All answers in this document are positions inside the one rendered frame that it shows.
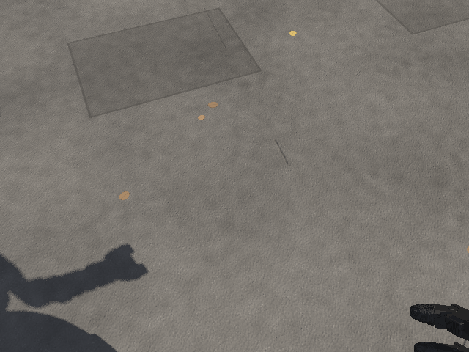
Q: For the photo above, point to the robot right hand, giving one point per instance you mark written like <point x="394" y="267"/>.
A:
<point x="454" y="318"/>

